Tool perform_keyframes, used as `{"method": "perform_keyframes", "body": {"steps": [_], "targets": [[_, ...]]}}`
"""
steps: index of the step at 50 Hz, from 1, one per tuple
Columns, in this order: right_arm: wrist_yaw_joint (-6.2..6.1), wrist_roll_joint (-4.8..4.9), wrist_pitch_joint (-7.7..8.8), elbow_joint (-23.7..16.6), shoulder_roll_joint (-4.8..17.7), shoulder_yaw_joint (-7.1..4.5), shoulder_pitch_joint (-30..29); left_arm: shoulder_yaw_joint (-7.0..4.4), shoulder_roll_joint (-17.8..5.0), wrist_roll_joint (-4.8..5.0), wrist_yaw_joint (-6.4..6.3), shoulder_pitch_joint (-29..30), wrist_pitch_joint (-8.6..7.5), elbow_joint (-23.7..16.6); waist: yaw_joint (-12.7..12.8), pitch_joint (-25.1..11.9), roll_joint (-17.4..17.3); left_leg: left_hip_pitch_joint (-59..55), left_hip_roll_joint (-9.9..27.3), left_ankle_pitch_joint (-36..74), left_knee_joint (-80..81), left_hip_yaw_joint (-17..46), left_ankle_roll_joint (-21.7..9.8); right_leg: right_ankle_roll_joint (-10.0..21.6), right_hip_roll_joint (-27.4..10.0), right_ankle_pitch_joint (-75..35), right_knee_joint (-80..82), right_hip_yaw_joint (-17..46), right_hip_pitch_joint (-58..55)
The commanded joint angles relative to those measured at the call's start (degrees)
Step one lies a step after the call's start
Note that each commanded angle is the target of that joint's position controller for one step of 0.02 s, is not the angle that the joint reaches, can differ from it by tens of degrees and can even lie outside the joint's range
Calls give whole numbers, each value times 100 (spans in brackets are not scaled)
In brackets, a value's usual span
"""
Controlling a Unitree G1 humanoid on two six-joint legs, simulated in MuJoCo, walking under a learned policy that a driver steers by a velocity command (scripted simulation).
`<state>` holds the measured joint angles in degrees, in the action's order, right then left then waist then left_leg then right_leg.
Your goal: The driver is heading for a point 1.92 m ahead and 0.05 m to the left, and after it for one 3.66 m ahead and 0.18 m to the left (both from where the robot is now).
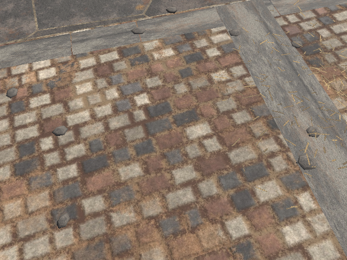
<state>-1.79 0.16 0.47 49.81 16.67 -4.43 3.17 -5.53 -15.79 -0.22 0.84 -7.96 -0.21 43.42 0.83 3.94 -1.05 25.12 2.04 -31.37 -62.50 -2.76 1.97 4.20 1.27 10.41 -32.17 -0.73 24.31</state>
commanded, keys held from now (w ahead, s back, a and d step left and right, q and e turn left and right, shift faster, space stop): e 0.12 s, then w+e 0.06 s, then w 0.82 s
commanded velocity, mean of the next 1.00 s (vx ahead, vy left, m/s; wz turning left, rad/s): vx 0.34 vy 0.00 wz -0.24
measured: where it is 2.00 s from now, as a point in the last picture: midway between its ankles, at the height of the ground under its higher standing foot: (233, 161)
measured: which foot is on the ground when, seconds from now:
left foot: up 0.00-0.36, down 0.38-0.84, up 0.86-1.00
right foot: down 0.00-0.38, up 0.40-0.80, down 0.82-1.00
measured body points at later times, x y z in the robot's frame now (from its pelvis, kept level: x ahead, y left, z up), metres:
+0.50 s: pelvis +0.09 +0.03 +0.01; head +0.09 +0.06 +0.46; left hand +0.29 +0.26 -0.10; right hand +0.06 -0.25 -0.10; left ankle +0.07 +0.15 -0.73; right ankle +0.08 -0.10 -0.67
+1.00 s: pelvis +0.30 -0.08 +0.01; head +0.33 -0.09 +0.46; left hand +0.47 +0.15 -0.10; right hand +0.32 -0.37 -0.12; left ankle +0.32 +0.08 -0.64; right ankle +0.30 -0.17 -0.73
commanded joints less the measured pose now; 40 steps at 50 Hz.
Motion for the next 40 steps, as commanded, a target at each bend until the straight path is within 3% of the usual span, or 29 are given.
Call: {"method": "perform_keyframes", "body": {"steps": [1, 4, 6, 7, 9, 10, 15, 17, 18, 19, 20, 21, 22, 23, 25, 27, 32, 36, 38, 39, 40], "targets": [[-84, -43, 1, -320, 635, -174, 36, -205, -880, 130, -109, 18, -67, -433, -98, -1123, 362, 1247, 112, 481, -454, 657, -2, 1018, -1426, -1736, 1278, 1952, -1650], [-119, -41, -45, -309, 516, -179, 199, -187, -881, 20, -211, 51, -21, -519, -216, -1158, 729, 772, -74, 963, -95, 619, 81, 967, -1137, -1485, 1400, 1803, -1178], [-148, -31, -36, -341, 423, -147, 122, -206, -942, 47, -260, -72, -20, -525, -143, -1160, 740, 812, -134, 1061, 463, 673, 150, 947, -1106, -1277, 1391, 1912, -1284], [-140, -33, -22, -361, 413, -136, 100, -208, -944, 78, -287, -141, -11, -523, -107, -1253, 736, 768, -127, 1170, 762, 704, 171, 933, -1070, -491, 1469, 2006, -1326], [-80, -11, 18, -426, 430, -124, -39, -203, -965, 114, -324, -99, 3, -578, -34, -1164, 955, 615, -162, 1329, 1363, 685, 188, 878, -987, 1266, 1741, 2286, -1160], [-43, 7, 51, -425, 458, -123, -29, -189, -972, 91, -334, -73, 2, -593, -24, -1114, 1083, 523, -163, 1337, 1572, 644, 188, 863, -1022, 1624, 1822, 2369, -1109], [157, 47, 330, -356, 436, -80, 179, -95, -861, 39, -288, -362, -24, -497, 51, -943, 1078, -386, -215, 1111, 2551, 331, -63, 821, -1072, 2183, 1743, 2529, -814], [219, 64, 443, -169, 343, -64, 597, -32, -766, 66, -270, -284, -10, -483, -208, -764, 932, -1192, -248, 1567, 3477, 153, -324, 680, -879, 2516, 1561, 2466, -379], [219, 38, 479, -32, 376, -78, 921, 16, -635, 68, -269, -225, -11, -501, -364, -694, 786, -1670, -129, 1577, 3857, 235, -455, 513, -657, 2542, 1302, 2338, -69], [196, -38, 514, 125, 612, -120, 1511, 105, -337, 79, -263, -17, -36, -607, -554, -664, 170, -2294, 678, 970, 4353, 1173, -701, 219, -255, 2340, 141, 1856, 635], [179, -121, 509, 201, 1146, -214, 1843, 150, -107, 164, -234, -15, -139, -763, -440, -544, -994, -2769, 1655, -310, 5022, 2956, -1245, -70, 539, 2035, -1336, 728, 1785], [206, -200, 558, 168, 1257, -278, 1764, 56, -526, 215, -216, 310, -270, -935, -501, 71, -1172, -2370, 2229, -1158, 5439, 4144, -1747, -50, 287, 1983, -2090, 996, 2644], [166, -101, 594, 38, 972, -203, 1427, -11, -763, 224, -172, 205, -344, -851, -316, 268, -871, -2386, 2061, -1055, 5404, 3788, -1655, -41, 60, 1448, -2460, 1192, 2896], [143, -27, 595, -13, 753, -143, 1281, -26, -756, 170, -128, 51, -370, -711, -217, 197, -781, -2508, 1756, -612, 5374, 3236, -1426, -86, -75, 1025, -2550, 1046, 2898], [134, 21, 569, -8, 631, -86, 1356, -12, -614, 67, -85, 168, -403, -686, -267, 94, -682, -2530, 1440, 319, 5477, 2455, -1200, -217, -334, 338, -2407, 721, 2731], [139, 3, 561, 95, 511, -35, 1653, 48, -348, 54, -50, 381, -412, -725, -386, -19, -634, -2406, 1187, 1351, 5530, 1813, -1158, -347, -401, -227, -2270, 363, 2404], [122, 38, 478, 190, 678, -20, 2077, 180, -30, 137, 47, 1078, -447, -952, -701, 58, -666, -2125, 940, 2547, 5490, 937, -1101, -473, -355, -930, -698, -54, 1501], [144, 117, 408, 278, 820, -42, 2354, 185, -128, 200, 164, 1393, -479, -1086, -773, 231, -712, -2310, 1207, 2823, 5319, 965, -1142, -340, -248, -697, -7, -185, 1040], [138, 149, 357, 307, 914, -79, 2321, 134, -299, 204, 192, 1228, -502, -1092, -545, 168, -806, -2533, 1372, 3659, 5038, 978, -1074, -142, -168, -421, 256, -192, 631], [128, 164, 338, 292, 981, -99, 2213, 62, -445, 184, 178, 844, -506, -1002, -252, -83, -834, -2558, 1339, 4759, 4594, 839, -993, -5, -35, -407, 401, -286, -8], [118, 167, 325, 277, 933, -83, 2155, -69, -675, 166, 135, 30, -493, -741, 180, -608, -700, -2404, 1100, 5732, 3677, 544, -857, 181, 94, -506, 547, -369, -1145]]}}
